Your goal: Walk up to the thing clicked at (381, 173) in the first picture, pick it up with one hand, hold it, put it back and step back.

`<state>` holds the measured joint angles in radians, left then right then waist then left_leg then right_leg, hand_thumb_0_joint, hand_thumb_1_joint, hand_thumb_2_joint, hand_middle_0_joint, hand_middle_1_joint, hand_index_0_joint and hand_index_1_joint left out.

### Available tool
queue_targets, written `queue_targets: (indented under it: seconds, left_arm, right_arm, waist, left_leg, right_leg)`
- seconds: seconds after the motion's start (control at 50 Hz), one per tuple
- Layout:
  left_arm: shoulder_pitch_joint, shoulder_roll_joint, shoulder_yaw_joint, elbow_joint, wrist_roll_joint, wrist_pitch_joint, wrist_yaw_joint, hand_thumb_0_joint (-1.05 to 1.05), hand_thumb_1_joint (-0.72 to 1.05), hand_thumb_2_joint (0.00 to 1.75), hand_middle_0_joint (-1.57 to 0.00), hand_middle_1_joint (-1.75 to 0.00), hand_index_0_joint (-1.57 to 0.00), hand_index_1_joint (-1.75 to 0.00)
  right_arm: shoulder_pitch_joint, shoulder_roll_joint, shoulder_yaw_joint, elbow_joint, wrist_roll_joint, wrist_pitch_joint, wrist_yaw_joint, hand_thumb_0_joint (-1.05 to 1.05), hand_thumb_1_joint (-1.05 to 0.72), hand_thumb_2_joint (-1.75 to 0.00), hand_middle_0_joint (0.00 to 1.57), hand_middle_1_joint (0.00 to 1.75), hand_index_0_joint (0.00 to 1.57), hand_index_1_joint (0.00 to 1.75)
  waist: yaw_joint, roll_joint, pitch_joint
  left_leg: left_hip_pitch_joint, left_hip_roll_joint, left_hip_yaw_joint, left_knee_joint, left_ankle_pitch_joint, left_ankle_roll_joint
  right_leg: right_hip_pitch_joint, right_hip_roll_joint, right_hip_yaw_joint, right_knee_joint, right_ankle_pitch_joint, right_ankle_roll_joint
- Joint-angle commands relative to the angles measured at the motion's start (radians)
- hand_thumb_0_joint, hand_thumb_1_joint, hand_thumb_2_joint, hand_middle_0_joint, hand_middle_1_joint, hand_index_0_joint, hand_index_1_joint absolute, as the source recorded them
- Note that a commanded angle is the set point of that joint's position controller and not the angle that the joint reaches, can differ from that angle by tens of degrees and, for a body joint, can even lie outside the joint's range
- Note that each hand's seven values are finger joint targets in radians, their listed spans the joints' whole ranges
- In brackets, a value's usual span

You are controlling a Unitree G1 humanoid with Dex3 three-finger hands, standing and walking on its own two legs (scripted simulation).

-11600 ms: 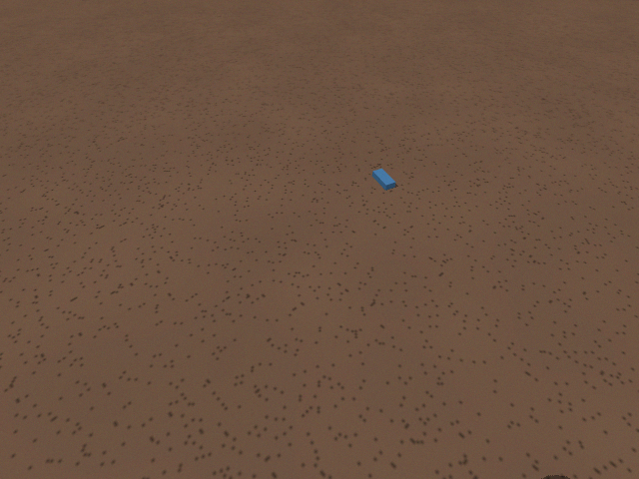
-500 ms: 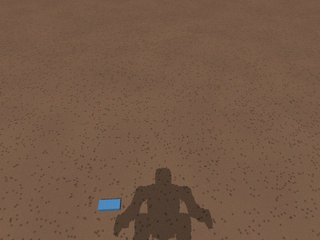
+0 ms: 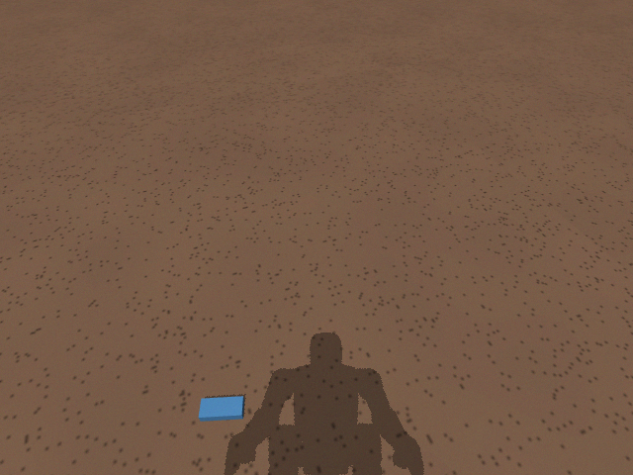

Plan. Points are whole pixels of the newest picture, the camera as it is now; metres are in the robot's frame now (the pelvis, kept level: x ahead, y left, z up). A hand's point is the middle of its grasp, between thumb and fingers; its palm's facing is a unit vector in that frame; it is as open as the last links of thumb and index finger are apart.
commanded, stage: stand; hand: left
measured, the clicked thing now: (222, 408) +0.49 +0.31 -0.76
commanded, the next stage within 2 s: none
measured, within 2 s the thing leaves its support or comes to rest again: neither
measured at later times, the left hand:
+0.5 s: hand out of the picture +0.05 +0.19 -0.17, palm faces +0.00 -0.97 -0.23, open 7.4 cm
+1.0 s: hand out of the picture +0.11 +0.22 -0.16, palm faces +0.00 -0.96 -0.28, open 7.4 cm
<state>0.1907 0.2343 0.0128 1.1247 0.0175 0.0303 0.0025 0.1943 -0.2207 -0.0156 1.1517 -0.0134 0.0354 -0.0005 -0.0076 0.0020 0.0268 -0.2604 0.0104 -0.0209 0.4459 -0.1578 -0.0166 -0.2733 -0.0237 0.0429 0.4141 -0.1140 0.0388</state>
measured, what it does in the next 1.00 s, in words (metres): shifts its weight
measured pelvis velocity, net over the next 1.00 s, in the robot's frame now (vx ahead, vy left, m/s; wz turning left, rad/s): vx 0.06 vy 0.00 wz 0.00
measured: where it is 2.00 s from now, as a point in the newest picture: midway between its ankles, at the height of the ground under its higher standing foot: outside the picture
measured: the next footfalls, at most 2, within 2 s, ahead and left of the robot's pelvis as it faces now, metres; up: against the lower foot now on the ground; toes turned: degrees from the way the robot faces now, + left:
none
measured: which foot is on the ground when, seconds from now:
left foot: down 0.00-1.00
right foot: down 0.00-1.00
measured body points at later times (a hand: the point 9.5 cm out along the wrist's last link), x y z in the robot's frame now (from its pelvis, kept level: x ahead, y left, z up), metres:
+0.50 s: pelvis +0.04 +0.00 +0.00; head +0.05 +0.00 +0.45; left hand +0.05 +0.24 -0.15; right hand +0.07 -0.24 -0.16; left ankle +0.05 +0.13 -0.74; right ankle +0.07 -0.14 -0.74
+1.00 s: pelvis +0.06 +0.00 +0.00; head +0.07 +0.00 +0.45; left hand +0.11 +0.27 -0.14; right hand +0.10 -0.28 -0.14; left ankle +0.05 +0.13 -0.74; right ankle +0.07 -0.14 -0.74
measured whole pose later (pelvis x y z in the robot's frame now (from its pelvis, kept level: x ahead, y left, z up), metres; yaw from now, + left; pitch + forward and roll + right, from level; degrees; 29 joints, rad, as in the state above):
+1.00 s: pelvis +0.06 +0.00 +0.00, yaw +0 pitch -2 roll +0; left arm 0.17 0.26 0.04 1.12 0.02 -0.01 0.01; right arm 0.17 -0.27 -0.03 1.12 -0.02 -0.01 -0.01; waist -0.01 0.00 0.06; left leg -0.14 0.02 -0.02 0.42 -0.24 -0.02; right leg -0.17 -0.02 0.04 0.41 -0.21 0.03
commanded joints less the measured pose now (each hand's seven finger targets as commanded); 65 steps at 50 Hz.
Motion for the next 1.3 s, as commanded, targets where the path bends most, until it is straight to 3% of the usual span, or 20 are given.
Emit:
queue_targets:
  seconds: [0.0,0.1,0.18,0.26,0.32,0.38,0.42,0.52,0.56,0.62,0.66,0.68,0.7,0.74,0.76,0.8,0.84,1.0,1.26,1.28]
  left_arm:
    - [-0.001,0.129,0.026,-0.040,-0.002,-0.018,0.010,0.00,0.90,0.90,-0.20,-0.30,-0.20,-0.30]
    - [0.016,0.132,0.028,-0.033,-0.001,-0.020,0.011,0.00,0.90,0.90,-0.20,-0.30,-0.20,-0.30]
    - [0.015,0.122,0.030,-0.032,0.002,-0.024,0.012,0.00,0.90,0.90,-0.20,-0.30,-0.20,-0.30]
    - [0.029,0.091,0.025,-0.016,0.001,-0.032,0.014,0.00,0.90,0.90,-0.20,-0.30,-0.20,-0.30]
    - [0.045,0.095,0.022,-0.004,0.002,-0.034,0.016,0.00,0.90,0.90,-0.20,-0.30,-0.20,-0.30]
    - [0.037,0.097,0.023,-0.007,0.003,-0.032,0.017,0.00,0.90,0.90,-0.20,-0.30,-0.20,-0.30]
    - [0.051,0.096,0.023,-0.002,0.002,-0.039,0.020,0.00,0.90,0.90,-0.20,-0.30,-0.20,-0.30]
    - [0.039,0.101,0.029,-0.002,0.003,-0.038,0.023,0.00,0.90,0.90,-0.20,-0.30,-0.20,-0.30]
    - [0.052,0.103,0.029,0.001,0.002,-0.042,0.024,0.00,0.90,0.90,-0.20,-0.30,-0.20,-0.30]
    - [0.047,0.098,0.031,0.006,0.001,-0.041,0.028,0.00,0.90,0.90,-0.20,-0.30,-0.20,-0.30]
    - [0.050,0.097,0.031,0.007,0.001,-0.038,0.026,0.00,0.90,0.90,-0.20,-0.30,-0.20,-0.30]
    - [0.051,0.113,0.037,0.003,0.002,-0.042,0.027,0.00,0.90,0.90,-0.20,-0.30,-0.20,-0.30]
    - [0.045,0.105,0.033,0.005,0.001,-0.044,0.027,0.00,0.90,0.90,-0.20,-0.30,-0.20,-0.30]
    - [0.048,0.128,0.040,0.000,0.003,-0.049,0.030,0.00,0.90,0.90,-0.20,-0.30,-0.20,-0.30]
    - [0.038,0.132,0.040,-0.006,0.004,-0.050,0.029,0.00,0.90,0.90,-0.20,-0.30,-0.20,-0.30]
    - [0.001,0.171,0.053,-0.031,0.002,-0.056,0.028,0.00,0.90,0.90,-0.20,-0.30,-0.20,-0.30]
    - [-0.011,0.190,0.058,-0.046,0.003,-0.056,0.025,0.00,0.90,0.90,-0.20,-0.30,-0.20,-0.30]
    - [-0.044,0.222,0.058,-0.063,-0.002,-0.060,0.018,0.00,0.90,0.90,-0.20,-0.30,-0.20,-0.30]
    - [-0.121,0.295,0.043,-0.077,-0.008,-0.056,0.005,0.00,0.90,0.90,-0.20,-0.30,-0.20,-0.30]
    - [-0.118,0.299,0.040,-0.076,-0.010,-0.058,0.004,0.00,0.90,0.90,-0.20,-0.30,-0.20,-0.30]
  right_arm:
    - [0.006,-0.139,-0.024,-0.043,-0.001,-0.026,-0.013,0.00,-0.90,-0.90,0.20,0.30,0.20,0.30]
    - [0.012,-0.134,-0.028,-0.044,-0.001,-0.020,-0.015,0.00,-0.90,-0.90,0.20,0.30,0.20,0.30]
    - [0.010,-0.136,-0.027,-0.045,-0.004,-0.026,-0.015,0.00,-0.90,-0.90,0.20,0.30,0.20,0.30]
    - [0.001,-0.119,-0.016,-0.043,0.000,-0.039,-0.019,0.00,-0.90,-0.90,0.20,0.30,0.20,0.30]
    - [0.001,-0.117,-0.013,-0.043,0.000,-0.038,-0.020,0.00,-0.90,-0.90,0.20,0.30,0.20,0.30]
    - [0.018,-0.118,-0.015,-0.036,0.000,-0.035,-0.022,0.00,-0.90,-0.90,0.20,0.30,0.20,0.30]
    - [0.016,-0.122,-0.017,-0.036,-0.004,-0.038,-0.021,0.00,-0.90,-0.90,0.20,0.30,0.20,0.30]
    - [0.033,-0.115,-0.015,-0.032,-0.003,-0.043,-0.024,0.00,-0.90,-0.90,0.20,0.30,0.20,0.30]
    - [0.027,-0.125,-0.019,-0.035,-0.005,-0.047,-0.024,0.00,-0.90,-0.90,0.20,0.30,0.20,0.30]
    - [0.039,-0.111,-0.015,-0.031,-0.004,-0.049,-0.027,0.00,-0.90,-0.90,0.20,0.30,0.20,0.30]
    - [0.031,-0.117,-0.016,-0.032,-0.003,-0.049,-0.027,0.00,-0.90,-0.90,0.20,0.30,0.20,0.30]
    - [0.019,-0.143,-0.025,-0.040,-0.006,-0.053,-0.028,0.00,-0.90,-0.90,0.20,0.30,0.20,0.30]
    - [0.029,-0.123,-0.020,-0.033,-0.005,-0.051,-0.027,0.00,-0.90,-0.90,0.20,0.30,0.20,0.30]
    - [0.016,-0.146,-0.030,-0.043,-0.006,-0.052,-0.028,0.00,-0.90,-0.90,0.20,0.30,0.20,0.30]
    - [0.015,-0.155,-0.032,-0.049,-0.006,-0.050,-0.028,0.00,-0.90,-0.90,0.20,0.30,0.20,0.30]
    - [0.011,-0.193,-0.041,-0.059,-0.008,-0.059,-0.028,0.00,-0.90,-0.90,0.20,0.30,0.20,0.30]
    - [-0.017,-0.219,-0.049,-0.076,-0.011,-0.061,-0.026,0.00,-0.90,-0.90,0.20,0.30,0.20,0.30]
    - [-0.046,-0.239,-0.048,-0.098,-0.004,-0.068,-0.021,0.00,-0.90,-0.90,0.20,0.30,0.20,0.30]
    - [-0.104,-0.317,-0.037,-0.106,0.000,-0.064,-0.009,0.00,-0.90,-0.90,0.20,0.30,0.20,0.30]
    - [-0.117,-0.317,-0.036,-0.110,0.002,-0.067,-0.009,0.00,-0.90,-0.90,0.20,0.30,0.20,0.30]
  waist:
    - [0.007,-0.005,0.008]
    - [0.004,-0.004,0.029]
    - [0.004,0.013,-0.006]
    - [0.012,0.043,-0.033]
    - [0.010,0.011,-0.007]
    - [0.003,-0.003,0.012]
    - [0.005,-0.015,-0.028]
    - [0.000,-0.016,-0.027]
    - [0.004,-0.028,-0.034]
    - [0.002,-0.014,-0.037]
    - [0.007,-0.011,0.004]
    - [0.008,-0.002,-0.025]
    - [0.006,-0.008,-0.003]
    - [0.007,-0.027,-0.017]
    - [0.003,-0.025,0.004]
    - [0.000,0.007,-0.021]
    - [0.004,0.021,0.002]
    - [0.009,0.004,-0.043]
    - [0.007,0.008,-0.014]
    - [0.008,0.004,-0.032]
  left_leg:
    - [-0.071,0.069,-0.110,-0.157,-0.281,0.027]
    - [-0.068,0.058,-0.099,-0.146,-0.302,0.026]
    - [-0.067,0.066,-0.107,-0.149,-0.300,0.032]
    - [-0.043,0.083,-0.118,-0.169,-0.223,0.038]
    - [-0.010,0.069,-0.089,-0.135,-0.159,0.035]
    - [-0.020,0.063,-0.084,-0.124,-0.165,0.034]
    - [0.032,0.064,-0.071,-0.095,-0.075,0.038]
    - [0.040,0.069,-0.067,-0.105,-0.046,0.039]
    - [0.072,0.068,-0.055,-0.079,0.039,0.039]
    - [0.079,0.075,-0.053,-0.086,0.078,0.040]
    - [0.071,0.070,-0.052,-0.099,0.023,0.039]
    - [0.105,0.076,-0.050,-0.084,0.067,0.041]
    - [0.075,0.074,-0.054,-0.090,0.060,0.038]
    - [0.114,0.079,-0.050,-0.072,0.107,0.041]
    - [0.103,0.076,-0.045,-0.078,0.062,0.041]
    - [0.106,0.089,-0.051,-0.079,0.113,0.037]
    - [0.087,0.087,-0.054,-0.097,0.037,0.033]
    - [0.128,0.097,-0.056,-0.103,0.105,0.032]
    - [0.117,0.103,-0.075,-0.163,-0.028,0.038]
    - [0.143,0.106,-0.071,-0.147,0.043,0.039]
  right_leg:
    - [0.011,-0.047,0.083,-0.094,-0.221,-0.029]
    - [-0.039,-0.047,0.098,-0.113,-0.275,-0.026]
    - [-0.010,-0.042,0.084,-0.089,-0.234,-0.024]
    - [0.053,-0.035,0.050,-0.043,-0.073,-0.023]
    - [0.019,-0.046,0.064,-0.066,-0.083,-0.029]
    - [0.010,-0.048,0.069,-0.075,-0.114,-0.031]
    - [0.029,-0.055,0.067,-0.074,-0.061,-0.032]
    - [0.055,-0.053,0.060,-0.061,-0.034,-0.037]
    - [0.063,-0.061,0.063,-0.064,0.026,-0.042]
    - [0.089,-0.059,0.051,-0.048,0.063,-0.042]
    - [0.065,-0.057,0.056,-0.062,0.019,-0.041]
    - [0.076,-0.062,0.055,-0.053,0.058,-0.044]
    - [0.083,-0.059,0.051,-0.059,0.050,-0.040]
    - [0.089,-0.066,0.055,-0.051,0.110,-0.043]
    - [0.067,-0.065,0.059,-0.063,0.064,-0.044]
    - [0.112,-0.072,0.062,-0.050,0.110,-0.044]
    - [0.099,-0.067,0.062,-0.060,0.031,-0.043]
    - [0.142,-0.078,0.059,-0.052,0.095,-0.045]
    - [0.115,-0.076,0.063,-0.095,-0.032,-0.051]
    - [0.126,-0.083,0.065,-0.091,0.030,-0.053]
